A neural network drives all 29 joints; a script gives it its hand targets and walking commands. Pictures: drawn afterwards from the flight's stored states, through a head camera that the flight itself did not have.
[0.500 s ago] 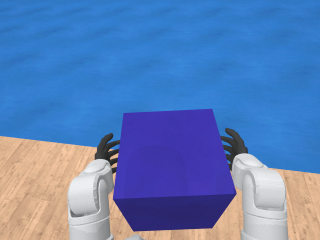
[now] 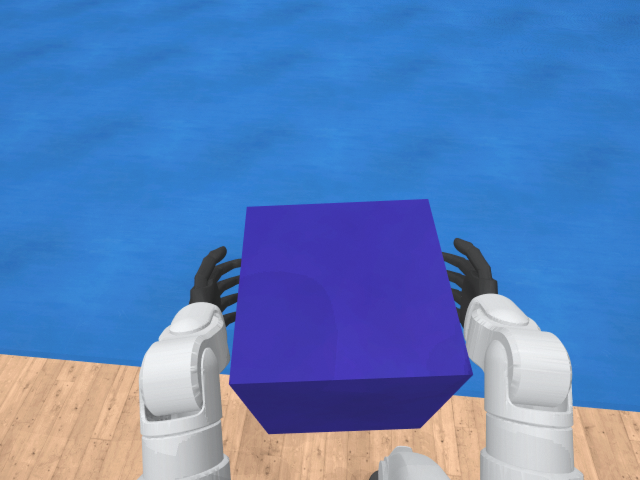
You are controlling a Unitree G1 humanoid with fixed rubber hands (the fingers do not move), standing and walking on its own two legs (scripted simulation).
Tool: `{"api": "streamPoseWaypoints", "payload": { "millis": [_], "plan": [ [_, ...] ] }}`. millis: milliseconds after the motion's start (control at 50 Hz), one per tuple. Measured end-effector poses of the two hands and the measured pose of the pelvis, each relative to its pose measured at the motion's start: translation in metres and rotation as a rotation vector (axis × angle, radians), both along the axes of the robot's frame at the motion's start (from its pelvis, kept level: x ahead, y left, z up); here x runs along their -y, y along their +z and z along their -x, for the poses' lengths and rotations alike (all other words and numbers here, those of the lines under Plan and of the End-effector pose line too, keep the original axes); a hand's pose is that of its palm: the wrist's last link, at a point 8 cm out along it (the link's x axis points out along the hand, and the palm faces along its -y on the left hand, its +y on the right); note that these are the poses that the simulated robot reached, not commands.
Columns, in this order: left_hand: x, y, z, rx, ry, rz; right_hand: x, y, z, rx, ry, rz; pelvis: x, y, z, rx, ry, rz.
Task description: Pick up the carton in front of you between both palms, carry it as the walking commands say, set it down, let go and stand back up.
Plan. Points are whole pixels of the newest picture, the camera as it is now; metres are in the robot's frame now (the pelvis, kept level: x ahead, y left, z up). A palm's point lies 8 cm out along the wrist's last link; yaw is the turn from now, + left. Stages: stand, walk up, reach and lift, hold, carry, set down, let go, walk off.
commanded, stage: carry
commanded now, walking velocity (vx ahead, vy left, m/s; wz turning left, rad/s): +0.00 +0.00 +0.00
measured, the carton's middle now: (341, 327) +0.30 +0.00 +0.01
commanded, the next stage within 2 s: none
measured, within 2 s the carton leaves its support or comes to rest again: neither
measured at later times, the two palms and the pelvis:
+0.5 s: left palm (228, 178) +0.50 +0.15 +0.09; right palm (434, 168) +0.51 -0.15 +0.09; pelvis +0.12 -0.01 -0.01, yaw +1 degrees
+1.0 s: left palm (209, 195) +0.46 +0.17 +0.10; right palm (429, 189) +0.46 -0.13 +0.10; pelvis +0.11 +0.01 -0.02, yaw +1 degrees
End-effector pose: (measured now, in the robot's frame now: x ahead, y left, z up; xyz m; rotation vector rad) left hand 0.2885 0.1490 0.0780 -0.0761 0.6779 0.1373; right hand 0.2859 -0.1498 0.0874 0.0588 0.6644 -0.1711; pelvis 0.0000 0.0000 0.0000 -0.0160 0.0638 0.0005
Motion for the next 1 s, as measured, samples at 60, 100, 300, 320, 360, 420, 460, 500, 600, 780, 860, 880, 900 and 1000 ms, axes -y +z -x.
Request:
{"api": "streamPoseWaypoints", "payload": {
  "millis": [60, 100, 300, 320, 360, 420, 460, 500, 600, 780, 860, 880, 900, 1000],
  "plan": [
    [0.002, 0.014, -0.043, 0.054, 0.009, -0.039, 0.002, 0.008, -0.048, 0.054, 0.028, -0.006, 0.007, -0.008, -0.032, 0.015, 0.007, -0.012],
    [0.004, 0.022, -0.075, 0.09, 0.007, -0.072, 0.004, 0.012, -0.084, 0.092, 0.058, 0.005, 0.013, -0.02, -0.054, 0.027, 0.013, -0.024],
    [0.013, 0.016, -0.179, -0.094, -0.025, -0.114, 0.013, 0.005, -0.192, -0.092, 0.106, 0.046, 0.021, -0.018, -0.1, -0.009, 0.021, -0.014],
    [0.013, 0.015, -0.185, -0.102, -0.026, -0.109, 0.013, 0.006, -0.198, -0.101, 0.102, 0.046, 0.02, -0.016, -0.103, -0.014, 0.024, -0.014],
    [0.012, 0.015, -0.196, -0.105, -0.024, -0.105, 0.012, 0.007, -0.209, -0.104, 0.096, 0.041, 0.019, -0.015, -0.109, -0.023, 0.026, -0.013],
    [0.007, 0.014, -0.207, -0.1, -0.013, -0.091, 0.007, 0.007, -0.221, -0.099, 0.089, 0.034, 0.016, -0.015, -0.116, -0.032, 0.025, -0.011],
    [0.003, 0.013, -0.21, -0.096, -0.002, -0.078, 0.003, 0.006, -0.223, -0.095, 0.083, 0.029, 0.013, -0.014, -0.119, -0.036, 0.022, -0.01],
    [-0.001, 0.011, -0.209, -0.089, 0.009, -0.064, -0.001, 0.005, -0.223, -0.088, 0.075, 0.022, 0.01, -0.014, -0.121, -0.038, 0.021, -0.008],
    [-0.012, 0.009, -0.201, -0.054, 0.029, -0.035, -0.012, 0.005, -0.215, -0.053, 0.055, 0.007, 0.002, -0.014, -0.124, -0.035, 0.019, -0.001],
    [-0.024, 0.011, -0.187, -0.038, 0.012, -0.051, -0.023, 0.002, -0.195, -0.037, 0.059, 0.018, -0.01, -0.019, -0.123, -0.006, 0.02, 0.01],
    [-0.023, 0.014, -0.182, -0.038, -0.005, -0.065, -0.022, 0.005, -0.188, -0.038, 0.059, 0.025, -0.013, -0.02, -0.119, 0.005, 0.021, 0.011],
    [-0.022, 0.015, -0.181, -0.038, -0.008, -0.067, -0.022, 0.006, -0.186, -0.038, 0.06, 0.027, -0.013, -0.02, -0.117, 0.007, 0.022, 0.01],
    [-0.022, 0.016, -0.179, -0.039, -0.011, -0.07, -0.021, 0.006, -0.184, -0.038, 0.06, 0.028, -0.013, -0.02, -0.116, 0.01, 0.022, 0.009],
    [-0.02, 0.02, -0.167, -0.048, -0.014, -0.079, -0.02, 0.01, -0.174, -0.047, 0.068, 0.032, -0.012, -0.019, -0.108, 0.026, 0.023, 0.004]
  ]
}}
